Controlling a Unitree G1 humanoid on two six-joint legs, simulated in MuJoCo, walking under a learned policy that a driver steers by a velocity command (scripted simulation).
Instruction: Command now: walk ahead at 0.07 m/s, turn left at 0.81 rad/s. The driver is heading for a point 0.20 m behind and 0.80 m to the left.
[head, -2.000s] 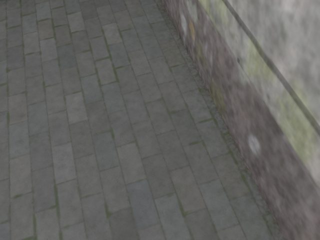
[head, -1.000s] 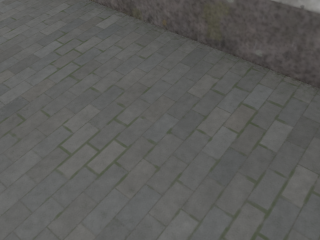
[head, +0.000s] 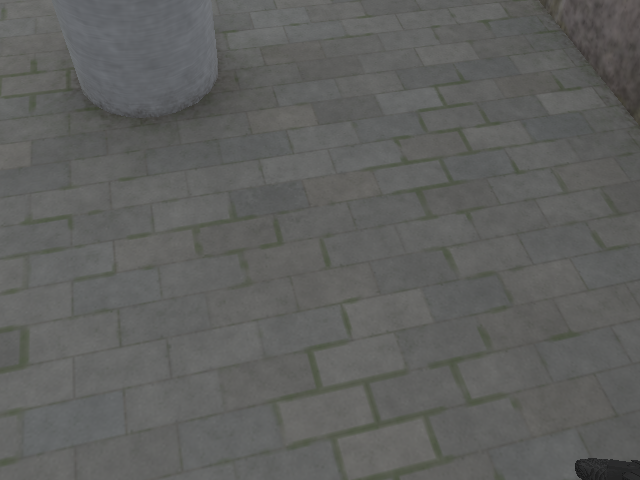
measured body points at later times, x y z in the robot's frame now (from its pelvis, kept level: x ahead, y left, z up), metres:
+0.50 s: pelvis +0.18 +0.05 +0.01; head +0.19 +0.08 +0.46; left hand +0.29 +0.37 -0.08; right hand +0.33 -0.21 -0.09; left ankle +0.08 +0.12 -0.74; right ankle +0.30 -0.06 -0.71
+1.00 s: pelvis +0.46 +0.23 -0.03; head +0.50 +0.25 +0.41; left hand +0.18 +0.28 -0.14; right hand +0.79 +0.31 -0.10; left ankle +0.52 +0.33 -0.73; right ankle +0.33 -0.04 -0.69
